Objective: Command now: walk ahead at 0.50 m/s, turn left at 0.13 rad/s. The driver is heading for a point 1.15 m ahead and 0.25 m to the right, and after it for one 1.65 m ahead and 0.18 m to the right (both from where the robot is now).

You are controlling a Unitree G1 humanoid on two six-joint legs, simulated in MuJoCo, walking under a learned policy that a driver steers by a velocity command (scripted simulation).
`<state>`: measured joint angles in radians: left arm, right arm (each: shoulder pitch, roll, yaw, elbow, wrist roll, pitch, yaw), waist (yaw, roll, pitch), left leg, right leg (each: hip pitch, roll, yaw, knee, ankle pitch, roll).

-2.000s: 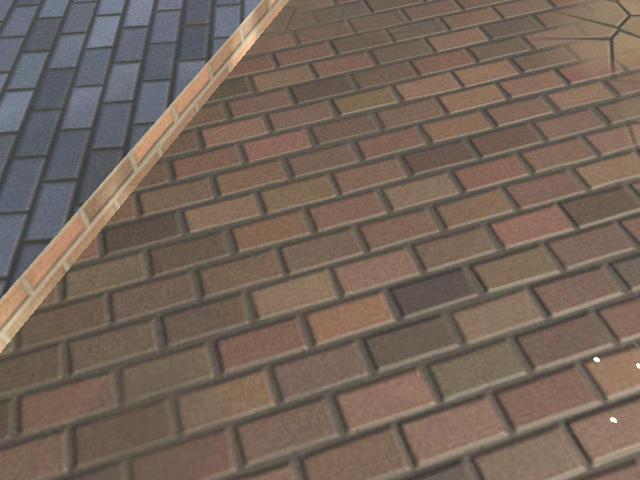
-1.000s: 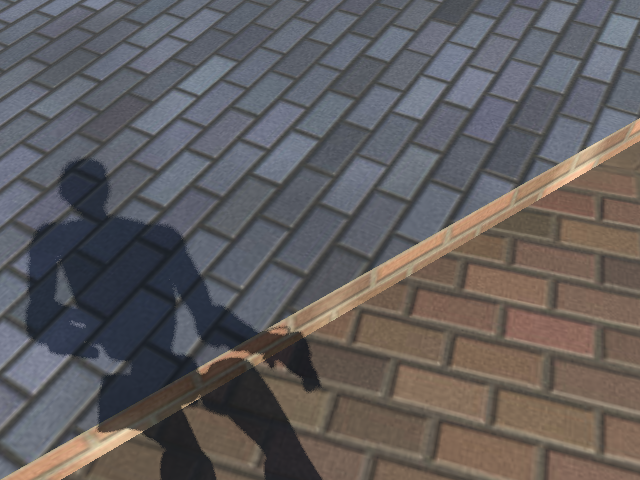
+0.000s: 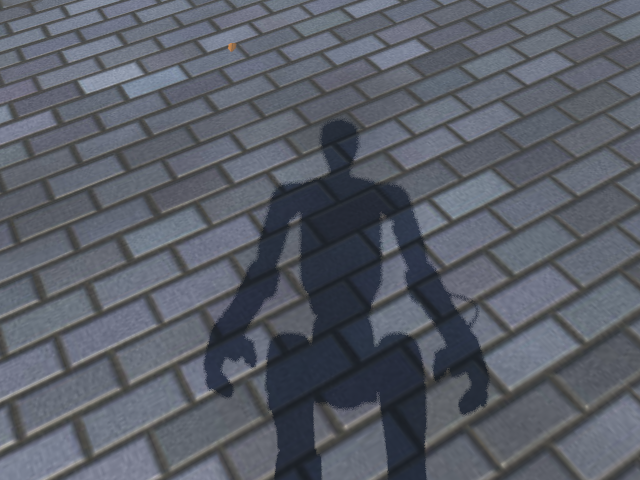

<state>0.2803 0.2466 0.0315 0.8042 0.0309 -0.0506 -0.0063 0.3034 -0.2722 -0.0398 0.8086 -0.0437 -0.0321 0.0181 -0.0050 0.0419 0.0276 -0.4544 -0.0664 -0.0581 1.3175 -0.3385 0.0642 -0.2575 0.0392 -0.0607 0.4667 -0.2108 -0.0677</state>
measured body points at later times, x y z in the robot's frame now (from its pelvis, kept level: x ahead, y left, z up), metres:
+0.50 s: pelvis +0.29 +0.06 +0.05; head +0.31 +0.06 +0.50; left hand +0.31 +0.31 -0.09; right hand +0.41 -0.16 -0.07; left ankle +0.35 +0.12 -0.62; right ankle +0.16 -0.10 -0.49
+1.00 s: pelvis +0.60 +0.03 +0.10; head +0.61 +0.05 +0.55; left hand +0.81 +0.27 -0.01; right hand +0.53 -0.23 -0.03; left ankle +0.38 +0.15 -0.54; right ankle +0.62 -0.06 -0.62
